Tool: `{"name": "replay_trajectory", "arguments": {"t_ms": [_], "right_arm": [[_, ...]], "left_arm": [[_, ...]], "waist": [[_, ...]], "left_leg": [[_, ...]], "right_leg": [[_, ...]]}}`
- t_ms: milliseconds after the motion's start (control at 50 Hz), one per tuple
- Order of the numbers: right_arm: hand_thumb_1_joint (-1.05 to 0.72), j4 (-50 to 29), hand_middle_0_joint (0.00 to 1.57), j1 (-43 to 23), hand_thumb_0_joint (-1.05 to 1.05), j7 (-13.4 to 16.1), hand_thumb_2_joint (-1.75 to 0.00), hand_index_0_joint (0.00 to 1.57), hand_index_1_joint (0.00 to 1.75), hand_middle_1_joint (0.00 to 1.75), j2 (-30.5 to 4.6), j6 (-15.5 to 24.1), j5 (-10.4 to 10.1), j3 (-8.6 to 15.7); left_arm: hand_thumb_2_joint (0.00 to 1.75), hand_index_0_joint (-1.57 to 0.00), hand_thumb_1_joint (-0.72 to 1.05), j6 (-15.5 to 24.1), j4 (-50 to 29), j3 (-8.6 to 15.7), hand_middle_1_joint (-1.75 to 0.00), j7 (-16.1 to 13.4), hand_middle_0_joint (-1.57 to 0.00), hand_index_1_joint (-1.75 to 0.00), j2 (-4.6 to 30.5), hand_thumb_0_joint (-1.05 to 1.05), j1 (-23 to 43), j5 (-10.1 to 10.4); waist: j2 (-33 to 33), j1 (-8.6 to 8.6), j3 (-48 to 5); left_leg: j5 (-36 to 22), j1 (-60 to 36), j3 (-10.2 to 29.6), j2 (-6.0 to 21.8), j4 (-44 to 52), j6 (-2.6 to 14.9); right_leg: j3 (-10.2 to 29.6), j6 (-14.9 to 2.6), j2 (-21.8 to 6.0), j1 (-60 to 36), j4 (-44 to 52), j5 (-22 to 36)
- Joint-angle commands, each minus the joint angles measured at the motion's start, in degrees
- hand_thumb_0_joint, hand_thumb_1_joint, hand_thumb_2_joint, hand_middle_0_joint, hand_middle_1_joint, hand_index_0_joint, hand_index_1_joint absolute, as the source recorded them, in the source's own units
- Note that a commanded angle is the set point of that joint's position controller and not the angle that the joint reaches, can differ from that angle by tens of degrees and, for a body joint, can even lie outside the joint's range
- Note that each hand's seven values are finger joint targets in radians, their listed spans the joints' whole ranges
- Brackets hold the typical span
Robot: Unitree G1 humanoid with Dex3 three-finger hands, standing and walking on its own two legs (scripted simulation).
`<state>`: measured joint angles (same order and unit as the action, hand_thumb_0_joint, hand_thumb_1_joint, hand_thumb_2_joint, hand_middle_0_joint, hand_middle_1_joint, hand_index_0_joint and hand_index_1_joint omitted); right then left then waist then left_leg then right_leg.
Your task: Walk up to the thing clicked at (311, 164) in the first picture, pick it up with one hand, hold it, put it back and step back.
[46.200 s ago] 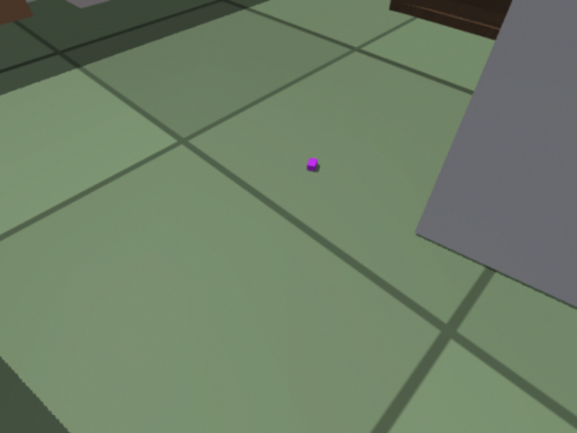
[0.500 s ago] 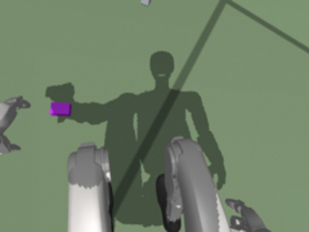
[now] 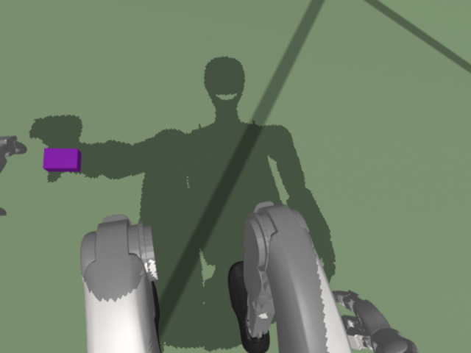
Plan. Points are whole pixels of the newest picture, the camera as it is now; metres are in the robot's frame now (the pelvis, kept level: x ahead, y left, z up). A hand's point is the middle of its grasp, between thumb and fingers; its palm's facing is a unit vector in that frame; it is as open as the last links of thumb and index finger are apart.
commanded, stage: rise first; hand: left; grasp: from above
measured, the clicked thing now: (62, 160) +0.47 +0.31 -0.31
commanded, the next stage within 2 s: approach in 1.98 s
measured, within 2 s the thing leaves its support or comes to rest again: neither
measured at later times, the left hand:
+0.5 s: hand (1, 177) +0.40 +0.36 -0.19, palm faces -0.45 -0.06 -0.89, open 11.1 cm
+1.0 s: hand (10, 169) +0.41 +0.35 -0.19, palm faces -0.44 -0.07 -0.90, open 11.5 cm
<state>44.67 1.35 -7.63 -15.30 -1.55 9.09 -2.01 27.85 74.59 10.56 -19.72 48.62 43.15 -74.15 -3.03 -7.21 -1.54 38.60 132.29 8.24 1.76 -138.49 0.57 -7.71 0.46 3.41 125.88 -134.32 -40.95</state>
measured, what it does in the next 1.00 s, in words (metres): stands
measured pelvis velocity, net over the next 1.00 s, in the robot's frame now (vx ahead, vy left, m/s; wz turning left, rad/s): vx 0.00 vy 0.00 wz -0.02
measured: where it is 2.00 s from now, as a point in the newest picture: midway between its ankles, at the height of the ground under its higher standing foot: (200, 331)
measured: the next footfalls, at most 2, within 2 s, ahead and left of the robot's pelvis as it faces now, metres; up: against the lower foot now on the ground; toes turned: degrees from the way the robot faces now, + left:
none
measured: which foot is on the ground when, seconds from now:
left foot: down 0.00-1.00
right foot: down 0.00-1.00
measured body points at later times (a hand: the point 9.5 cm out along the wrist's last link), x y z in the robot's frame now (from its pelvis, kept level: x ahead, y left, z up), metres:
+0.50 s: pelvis +0.00 +0.00 -0.01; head +0.24 +0.09 +0.36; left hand +0.42 +0.36 -0.14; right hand +0.10 -0.28 -0.12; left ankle +0.08 +0.13 -0.30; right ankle +0.09 -0.11 -0.30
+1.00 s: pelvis +0.00 +0.00 -0.01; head +0.24 +0.09 +0.36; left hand +0.43 +0.35 -0.14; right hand +0.10 -0.27 -0.12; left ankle +0.08 +0.13 -0.30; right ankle +0.09 -0.11 -0.30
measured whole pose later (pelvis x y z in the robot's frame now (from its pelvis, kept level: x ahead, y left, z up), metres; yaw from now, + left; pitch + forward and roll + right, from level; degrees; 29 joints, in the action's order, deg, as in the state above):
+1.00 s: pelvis +0.00 +0.00 -0.01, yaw -1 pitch +32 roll -9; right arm 44.6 2.5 -7.6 -14.9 0.2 10.9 -4.3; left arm 24.4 79.8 10.3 -26.0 49.9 47.5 -77.7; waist -3.8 -10.5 -0.5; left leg 39.7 134.3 9.5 2.0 -141.2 0.2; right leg -8.7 0.4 4.0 127.9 -136.3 -41.4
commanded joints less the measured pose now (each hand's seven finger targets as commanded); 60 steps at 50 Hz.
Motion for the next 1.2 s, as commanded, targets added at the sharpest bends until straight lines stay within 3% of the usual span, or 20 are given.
{"name": "replay_trajectory", "arguments": {"t_ms": [0, 80, 220, 360, 440, 460, 600, 900, 940, 1000, 1080, 1120, 1180], "right_arm": [[-0.90, -0.8, 0.20, 10.6, 0.00, 0.6, -0.90, 0.20, 0.30, 0.30, -14.1, 0.1, 0.9, 4.4], [-0.90, -1.0, 0.20, 9.6, 0.00, 0.8, -0.90, 0.20, 0.30, 0.30, -14.0, 0.0, 1.0, 3.8], [-0.90, -0.8, 0.20, 9.7, 0.00, 1.1, -0.90, 0.20, 0.30, 0.30, -14.2, 0.2, 1.4, 3.2], [-0.90, -0.5, 0.20, 10.2, 0.00, 1.4, -0.90, 0.20, 0.30, 0.30, -14.3, 1.2, 1.8, 3.1], [-0.91, -0.4, 0.20, 10.9, 0.00, 1.3, -0.90, 0.20, 0.30, 0.30, -14.3, 1.4, 2.0, 2.8], [-0.91, -0.4, 0.20, 10.9, 0.00, 1.3, -0.90, 0.20, 0.30, 0.30, -14.1, 1.4, 2.1, 2.7], [-0.91, -0.6, 0.20, 11.3, 0.00, 1.0, -0.90, 0.20, 0.30, 0.30, -14.3, 1.7, 2.2, 2.8], [-0.91, -0.8, 0.20, 11.9, 0.00, 0.7, -0.90, 0.20, 0.30, 0.30, -14.2, 1.9, 1.9, 2.6], [-0.91, -0.8, 0.20, 12.2, 0.00, 0.7, -0.90, 0.20, 0.30, 0.30, -14.3, 1.9, 1.9, 2.4], [-0.91, -1.0, 0.20, 12.0, 0.00, 0.7, -0.90, 0.20, 0.30, 0.30, -14.2, 2.1, 1.8, 2.2], [-0.92, -1.0, 0.20, 12.6, 0.00, 0.9, -0.91, 0.20, 0.30, 0.30, -14.1, 2.1, 1.7, 1.6], [-0.91, -1.1, 0.20, 13.2, 0.00, 0.8, -0.90, 0.20, 0.30, 0.30, -14.3, 2.3, 1.6, 1.5], [-0.92, -1.4, 0.20, 13.2, 0.00, 0.9, -0.91, 0.20, 0.30, 0.30, -14.5, 2.5, 1.4, 1.6]], "left_arm": [[0.58, -0.52, -0.01, 1.5, -7.2, 4.1, -0.48, -3.5, -0.52, -0.48, 18.7, 0.00, 14.2, 0.7], [0.58, -0.52, -0.01, 2.0, -4.6, 4.1, -0.49, -5.2, -0.52, -0.49, 19.0, 0.00, 14.7, -0.8], [0.59, -0.52, -0.02, 0.8, -2.1, 4.2, -0.50, -8.5, -0.52, -0.50, 19.6, 0.00, 15.3, -3.7], [0.60, -0.49, -0.04, -1.3, -0.6, 3.2, -0.55, -9.4, -0.49, -0.55, 19.1, 0.00, 17.5, -3.1], [0.61, -0.48, -0.05, -2.0, -1.1, 3.7, -0.57, -8.9, -0.48, -0.56, 20.2, 0.00, 16.8, -2.8], [0.67, -0.45, -0.13, -2.0, -1.5, 3.2, -0.56, -8.7, -0.47, -0.58, 20.0, 0.00, 16.4, -2.8], [0.61, -0.48, -0.06, -2.2, -1.7, 3.5, -0.58, -8.1, -0.48, -0.58, 19.2, 0.00, 16.6, -1.4], [0.68, -0.43, -0.14, -3.4, -2.0, 2.0, -0.61, -8.4, -0.44, -0.62, 17.8, 0.00, 18.7, -2.2], [0.67, -0.44, -0.13, -3.8, -2.3, 2.7, -0.62, -8.7, -0.44, -0.63, 18.4, 0.00, 18.3, -2.0], [0.69, -0.42, -0.15, -4.1, -1.5, 1.4, -0.64, -8.4, -0.43, -0.65, 17.3, 0.00, 19.7, -1.9], [0.72, -0.40, -0.19, -4.8, 0.3, 1.2, -0.66, -7.9, -0.40, -0.67, 18.2, 0.00, 19.9, -2.3], [0.73, -0.38, -0.20, -5.1, -0.1, 0.9, -0.68, -7.6, -0.39, -0.68, 17.9, 0.00, 21.1, -2.0], [0.73, -0.39, -0.20, -5.4, -0.7, 1.5, -0.68, -7.2, -0.39, -0.68, 18.7, 0.00, 20.8, -1.5]], "waist": [[16.3, 0.08, -38.9], [16.9, -0.08, -36.5], [18.2, -0.44, -36.5], [18.6, -1.49, -36.2], [18.1, -1.21, -37.8], [19.4, -1.13, -37.8], [18.3, -1.52, -37.8], [19.4, -2.70, -38.0], [19.5, -2.22, -38.5], [20.3, -3.06, -37.2], [19.2, -3.05, -36.5], [18.6, -3.72, -36.0], [19.9, -3.29, -37.0]], "left_leg": [[-11.7, -32.9, -2.9, -0.9, 11.9, 1.66], [-7.1, -30.4, -2.8, -1.0, 12.5, 1.33], [-7.8, -31.0, -2.8, -1.0, 12.1, 1.09], [-7.9, -30.6, -3.0, -0.8, 11.6, 1.12], [-10.1, -30.7, -3.3, -1.1, 10.7, 1.44], [-10.5, -30.5, -3.5, -1.1, 10.7, 1.36], [-10.7, -30.8, -3.1, -0.9, 10.6, 1.43], [-11.7, -31.7, -2.7, -0.6, 10.6, 1.24], [-12.6, -32.1, -2.8, -0.6, 10.5, 1.31], [-10.7, -31.4, -2.5, -0.6, 11.4, 1.07], [-9.5, -29.5, -3.1, -0.9, 11.0, 1.36], [-9.4, -29.2, -2.9, -0.9, 11.2, 1.36], [-9.8, -30.3, -2.9, -0.8, 11.6, 1.32]], "right_leg": [[-1.4, -2.33, 1.7, -13.0, 13.2, 12.4], [-1.8, -2.76, 1.9, -10.8, 13.1, 8.5], [-2.6, -2.79, 2.2, -9.2, 11.7, 9.1], [-2.8, -2.50, 1.9, -8.9, 11.4, 9.6], [-2.4, -2.16, 1.7, -11.5, 11.7, 12.0], [-2.3, -2.19, 1.7, -12.0, 11.4, 12.4], [-2.5, -2.27, 1.8, -12.2, 11.7, 12.6], [-2.7, -2.40, 2.1, -12.0, 11.7, 13.8], [-2.6, -2.23, 1.9, -12.6, 11.6, 14.5], [-2.9, -2.51, 2.0, -11.4, 11.5, 13.1], [-2.4, -2.35, 2.0, -12.7, 12.4, 12.6], [-2.6, -2.36, 1.8, -12.4, 12.1, 12.5], [-2.6, -2.21, 1.7, -13.1, 12.3, 12.8]]}}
